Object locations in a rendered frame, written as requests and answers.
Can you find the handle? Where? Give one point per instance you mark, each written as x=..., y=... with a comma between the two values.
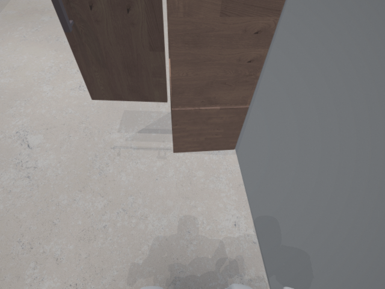
x=61, y=12

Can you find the cupboard door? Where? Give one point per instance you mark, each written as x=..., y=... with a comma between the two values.
x=119, y=48

